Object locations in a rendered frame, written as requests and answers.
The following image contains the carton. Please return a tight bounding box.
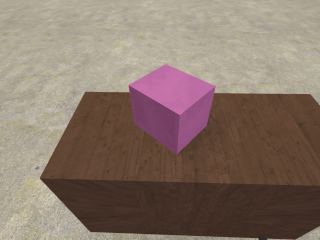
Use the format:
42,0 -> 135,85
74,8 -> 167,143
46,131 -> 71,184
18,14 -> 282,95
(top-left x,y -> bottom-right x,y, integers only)
128,64 -> 216,154

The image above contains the pedestal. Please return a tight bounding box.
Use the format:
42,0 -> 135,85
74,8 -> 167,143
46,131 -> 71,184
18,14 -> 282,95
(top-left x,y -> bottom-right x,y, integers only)
40,92 -> 320,240

